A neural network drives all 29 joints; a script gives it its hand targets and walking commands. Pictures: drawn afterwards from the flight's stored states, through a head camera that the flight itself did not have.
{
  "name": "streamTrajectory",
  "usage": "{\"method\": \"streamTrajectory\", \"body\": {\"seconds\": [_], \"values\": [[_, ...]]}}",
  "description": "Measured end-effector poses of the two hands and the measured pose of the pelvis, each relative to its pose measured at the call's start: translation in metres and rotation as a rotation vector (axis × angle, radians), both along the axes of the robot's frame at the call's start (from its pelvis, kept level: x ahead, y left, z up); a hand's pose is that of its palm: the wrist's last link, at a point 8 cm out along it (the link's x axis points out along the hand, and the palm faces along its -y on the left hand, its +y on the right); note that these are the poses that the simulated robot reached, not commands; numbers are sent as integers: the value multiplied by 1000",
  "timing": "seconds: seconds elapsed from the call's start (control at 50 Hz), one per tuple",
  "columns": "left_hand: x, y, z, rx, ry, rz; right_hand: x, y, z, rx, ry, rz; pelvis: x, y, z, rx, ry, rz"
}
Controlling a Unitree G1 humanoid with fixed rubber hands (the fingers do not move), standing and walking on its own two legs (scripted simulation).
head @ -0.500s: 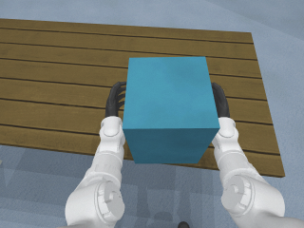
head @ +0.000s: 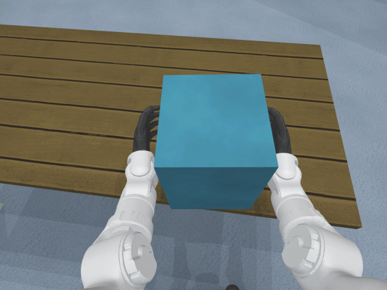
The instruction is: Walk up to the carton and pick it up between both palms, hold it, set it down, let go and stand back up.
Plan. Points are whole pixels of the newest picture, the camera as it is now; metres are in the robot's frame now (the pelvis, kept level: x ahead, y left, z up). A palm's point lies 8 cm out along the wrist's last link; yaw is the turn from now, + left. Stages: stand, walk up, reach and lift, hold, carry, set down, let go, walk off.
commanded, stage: reach and lift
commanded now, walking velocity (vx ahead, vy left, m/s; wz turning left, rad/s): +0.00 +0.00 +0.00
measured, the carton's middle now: (211, 148) +0.43 -0.03 -0.01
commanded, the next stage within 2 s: none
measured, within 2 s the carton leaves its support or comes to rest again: leaves its support in 1.10 s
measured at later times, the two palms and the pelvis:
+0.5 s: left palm (141, 158) +0.39 +0.12 +0.04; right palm (282, 152) +0.38 -0.17 +0.03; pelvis -0.04 -0.02 +0.00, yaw +1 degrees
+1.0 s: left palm (142, 164) +0.38 +0.12 +0.03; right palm (283, 158) +0.37 -0.17 +0.03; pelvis -0.04 -0.02 -0.01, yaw +0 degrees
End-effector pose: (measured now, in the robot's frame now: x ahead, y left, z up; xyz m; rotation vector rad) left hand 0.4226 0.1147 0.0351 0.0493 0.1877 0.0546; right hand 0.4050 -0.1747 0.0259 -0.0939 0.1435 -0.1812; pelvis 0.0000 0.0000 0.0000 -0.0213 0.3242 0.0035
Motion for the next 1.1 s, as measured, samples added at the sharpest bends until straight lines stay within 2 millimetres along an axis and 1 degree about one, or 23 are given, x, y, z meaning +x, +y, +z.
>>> {"method": "streamTrajectory", "body": {"seconds": [0.1, 0.26, 0.48, 0.64, 0.82, 0.92, 1.04, 1.1], "values": [[-6, 2, 2, -7, -34, 12, -3, 2, 3, -13, -41, 11, -6, -1, -1, 3, 17, 2], [-20, 6, 5, -10, -79, 41, -8, 6, 9, -23, -84, 39, -21, -6, -1, 14, 29, 5], [-34, 2, 2, -21, -66, 53, -20, 2, 7, -16, -68, 49, -36, -16, -3, 28, 46, 3], [-36, -2, 1, -24, -43, 55, -22, -2, 4, 2, -43, 52, -40, -23, -5, 31, 55, 0], [-38, -2, -1, -38, -29, 63, -22, -2, 3, -8, -26, 62, -39, -26, -6, 29, 50, 1], [-41, -2, -2, -44, -16, 59, -27, -2, 2, -10, -12, 57, -38, -23, -7, 22, 42, 3], [-50, 2, -2, -55, 6, 59, -37, 2, 2, -19, 15, 56, -39, -17, -8, 16, 22, 0], [-53, 5, 2, -52, 10, 56, -42, 5, 6, -14, 21, 51, -41, -13, -10, 15, 11, -1]]}}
